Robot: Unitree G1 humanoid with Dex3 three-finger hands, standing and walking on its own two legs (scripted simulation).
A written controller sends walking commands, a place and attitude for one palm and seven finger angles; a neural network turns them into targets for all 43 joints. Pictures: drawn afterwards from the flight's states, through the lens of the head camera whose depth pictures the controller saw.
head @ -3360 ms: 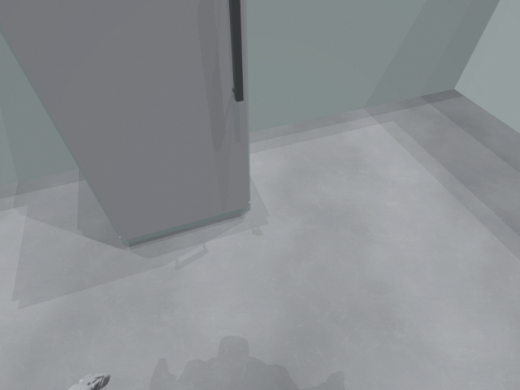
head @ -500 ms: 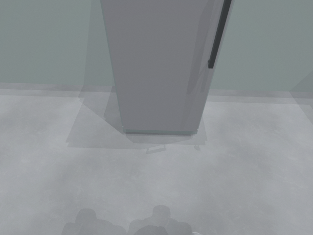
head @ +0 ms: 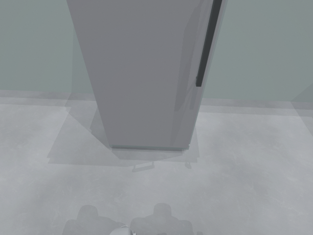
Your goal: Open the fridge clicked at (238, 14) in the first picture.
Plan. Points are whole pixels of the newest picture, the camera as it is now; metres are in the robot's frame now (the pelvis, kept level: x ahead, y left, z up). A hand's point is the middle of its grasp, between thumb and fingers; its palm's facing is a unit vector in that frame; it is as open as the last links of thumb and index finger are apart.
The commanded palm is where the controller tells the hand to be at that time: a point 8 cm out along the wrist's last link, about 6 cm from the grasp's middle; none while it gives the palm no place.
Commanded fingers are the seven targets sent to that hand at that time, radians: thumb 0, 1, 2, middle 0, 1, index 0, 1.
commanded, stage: take the last steps up to it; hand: right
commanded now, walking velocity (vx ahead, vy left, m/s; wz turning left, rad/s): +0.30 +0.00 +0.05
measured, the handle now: (208, 33) +0.79 -0.14 +0.16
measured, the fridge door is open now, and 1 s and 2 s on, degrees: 0 0 0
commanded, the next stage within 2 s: come to a stop and stand still in 0.50 s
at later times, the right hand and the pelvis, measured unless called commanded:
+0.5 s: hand out of the picture +0.18 -0.20 -0.20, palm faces +0.09 +0.98 -0.15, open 7.3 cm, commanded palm none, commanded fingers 0.00 -0.90 -0.90 0.20 0.30 0.20 0.30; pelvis +0.21 -0.03 -0.02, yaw +0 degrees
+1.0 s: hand (217, 170) +0.40 -0.20 -0.18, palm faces -0.01 +0.96 -0.27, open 7.3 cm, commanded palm none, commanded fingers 0.00 -0.90 -0.90 0.20 0.30 0.20 0.30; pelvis +0.30 -0.01 -0.02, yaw +2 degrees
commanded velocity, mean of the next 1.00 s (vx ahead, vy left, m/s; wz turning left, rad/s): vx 0.02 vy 0.00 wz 0.02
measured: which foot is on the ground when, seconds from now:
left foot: up 0.00-0.12, down 0.14-0.48, up 0.50-0.92, down 0.94-1.00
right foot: down 0.00-0.16, up 0.18-0.46, down 0.48-0.94, up 0.96-1.00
